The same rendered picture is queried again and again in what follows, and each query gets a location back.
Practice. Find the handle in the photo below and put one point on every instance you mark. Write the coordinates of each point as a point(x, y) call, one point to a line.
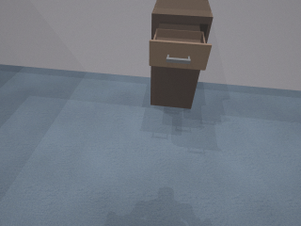
point(178, 60)

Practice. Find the drawer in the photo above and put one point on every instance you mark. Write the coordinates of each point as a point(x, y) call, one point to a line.
point(179, 44)

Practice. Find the cabinet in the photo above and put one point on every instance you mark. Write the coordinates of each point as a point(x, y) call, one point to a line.
point(176, 87)

